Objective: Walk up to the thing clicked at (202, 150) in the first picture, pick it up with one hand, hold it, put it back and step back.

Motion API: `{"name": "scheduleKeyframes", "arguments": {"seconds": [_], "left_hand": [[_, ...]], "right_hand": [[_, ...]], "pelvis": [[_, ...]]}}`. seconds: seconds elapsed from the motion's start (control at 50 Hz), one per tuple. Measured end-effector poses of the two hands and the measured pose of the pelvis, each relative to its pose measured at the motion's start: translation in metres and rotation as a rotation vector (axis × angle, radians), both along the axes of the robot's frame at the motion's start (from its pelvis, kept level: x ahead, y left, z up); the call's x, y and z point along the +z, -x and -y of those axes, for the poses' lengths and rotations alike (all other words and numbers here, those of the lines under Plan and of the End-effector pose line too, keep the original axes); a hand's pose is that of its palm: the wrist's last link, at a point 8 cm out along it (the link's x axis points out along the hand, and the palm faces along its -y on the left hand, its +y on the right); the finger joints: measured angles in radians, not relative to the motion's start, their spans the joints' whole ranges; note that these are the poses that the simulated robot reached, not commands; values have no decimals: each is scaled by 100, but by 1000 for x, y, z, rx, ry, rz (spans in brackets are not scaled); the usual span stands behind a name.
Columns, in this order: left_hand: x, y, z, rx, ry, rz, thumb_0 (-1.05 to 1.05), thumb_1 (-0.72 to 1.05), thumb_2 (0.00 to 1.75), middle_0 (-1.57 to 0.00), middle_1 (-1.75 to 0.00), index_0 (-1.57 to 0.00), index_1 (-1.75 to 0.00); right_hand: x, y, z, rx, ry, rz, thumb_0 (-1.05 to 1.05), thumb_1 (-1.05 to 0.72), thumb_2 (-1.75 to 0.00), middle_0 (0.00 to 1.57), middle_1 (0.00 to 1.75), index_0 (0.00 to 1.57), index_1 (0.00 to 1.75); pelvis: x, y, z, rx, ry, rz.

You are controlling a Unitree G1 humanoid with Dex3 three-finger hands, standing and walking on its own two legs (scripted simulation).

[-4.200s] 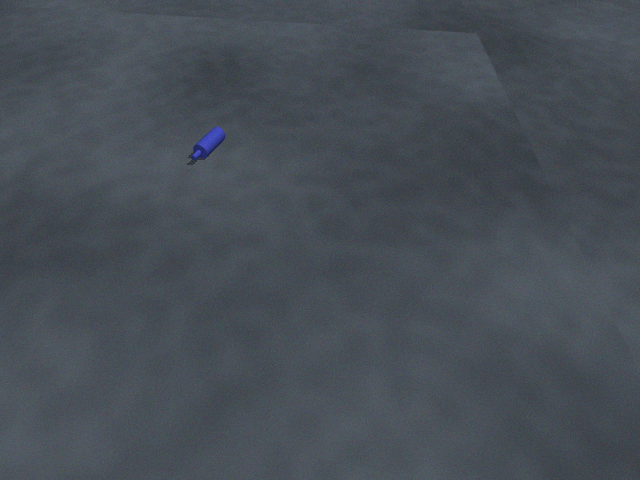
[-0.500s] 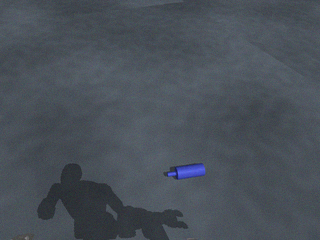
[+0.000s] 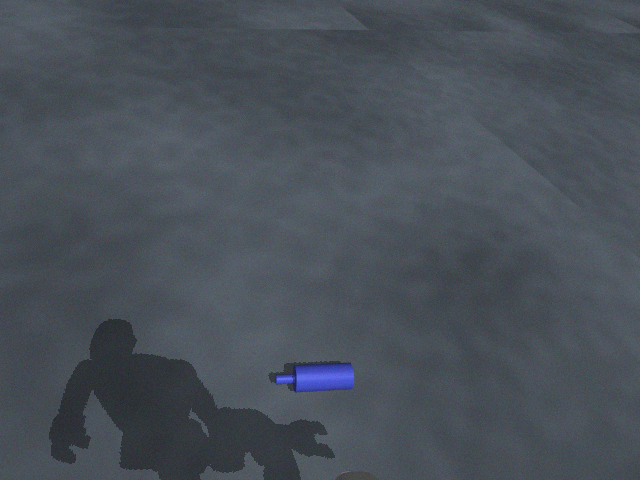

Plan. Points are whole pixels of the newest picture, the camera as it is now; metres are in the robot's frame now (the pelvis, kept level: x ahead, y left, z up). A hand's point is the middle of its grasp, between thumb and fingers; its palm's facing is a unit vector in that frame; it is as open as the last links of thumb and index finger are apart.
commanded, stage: walk up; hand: left
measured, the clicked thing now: (313, 377) +0.57 -0.12 -0.71
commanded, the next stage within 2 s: none
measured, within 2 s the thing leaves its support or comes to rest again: neither
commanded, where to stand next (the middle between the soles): +0.22 -0.42 m, yaw +6 degrees
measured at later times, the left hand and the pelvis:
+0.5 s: hand out of the picture +0.04 +0.05 -0.13, palm faces +0.05 -0.93 -0.37, open 7.4 cm; pelvis +0.05 -0.23 +0.01, yaw +2 degrees
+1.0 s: hand (368, 445) +0.23 -0.11 -0.16, palm faces -0.05 -0.93 -0.37, open 7.4 cm; pelvis +0.10 -0.41 -0.02, yaw +0 degrees
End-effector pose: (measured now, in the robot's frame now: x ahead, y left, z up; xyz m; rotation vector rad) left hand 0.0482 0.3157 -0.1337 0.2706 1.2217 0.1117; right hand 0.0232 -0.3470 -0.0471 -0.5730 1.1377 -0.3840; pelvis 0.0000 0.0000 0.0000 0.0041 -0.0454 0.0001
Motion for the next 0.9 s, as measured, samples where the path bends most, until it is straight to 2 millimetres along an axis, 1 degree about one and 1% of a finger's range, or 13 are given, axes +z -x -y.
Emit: {"name": "scheduleKeyframes", "arguments": {"seconds": [0.08,0.14,0.22,0.28,0.34,0.44,0.5,0.56,0.62,0.68,0.78,0.84,0.9], "left_hand": [[3,-11,21,1,-29,10,0,90,90,-21,-30,-21,-30],[6,-17,41,4,-63,3,0,90,90,-21,-30,-21,-30],[11,-24,79,8,-122,10,0,90,90,-21,-30,-20,-30],[15,-18,116,34,-152,36,0,91,90,-20,-30,-20,-30],[27,-4,153,92,-137,37,0,91,90,-21,-30,-20,-30],[42,12,200,125,-117,-22,0,90,90,-21,-30,-21,-30],[41,13,220,134,-111,-47,0,90,90,-21,-30,-21,-30],[32,6,239,137,-96,-63,0,90,90,-21,-30,-21,-30],[16,-11,256,130,-71,-66,0,90,90,-21,-30,-21,-30],[3,-37,279,101,-48,-56,0,90,90,-21,-30,-21,-30],[4,-91,311,1,-23,-10,0,90,90,-21,-30,-21,-30],[8,-125,324,-15,-36,68,0,90,90,-21,-30,-21,-30],[12,-150,340,-24,-53,127,0,90,90,-21,-30,-21,-30]], "right_hand": [[7,2,46,-2,30,-17,0,-89,-90,21,30,21,31],[4,0,87,2,44,-29,0,-89,-90,21,30,21,31],[-13,-7,152,1,51,-38,0,-89,-90,21,30,21,31],[-34,-20,195,-13,55,-65,0,-90,-90,21,30,20,31],[-42,-42,207,-21,7,-75,0,-90,-90,21,30,20,30],[-42,-84,206,56,-98,-46,0,-90,-90,21,30,20,30],[-42,-102,207,107,-132,-64,0,-90,-90,21,30,20,30],[-42,-118,212,134,-141,-91,0,-90,-90,21,30,20,31],[-43,-130,224,147,-123,-84,0,-90,-90,21,30,20,31],[-41,-132,245,126,-87,-66,0,-90,-90,21,30,21,31],[-19,-127,290,35,-33,1,0,-90,-90,21,30,21,31],[-10,-119,320,34,-5,-9,0,-90,-90,21,30,21,31],[-7,-111,355,34,18,-32,0,-90,-90,21,30,21,31]], "pelvis": [[-2,-4,36,1,6,-7],[-7,-6,68,1,2,-16],[-20,-11,120,-4,-16,-27],[-28,-16,154,14,14,-13],[-17,-25,176,27,1,-13],[4,-40,208,21,-3,-23],[7,-50,226,34,4,-27],[5,-60,243,47,10,-34],[-3,-74,256,60,8,-40],[-9,-80,270,71,-25,-28],[-2,-91,299,35,-14,-9],[-3,-95,323,31,-5,-5],[-7,-97,351,20,-3,-4]]}}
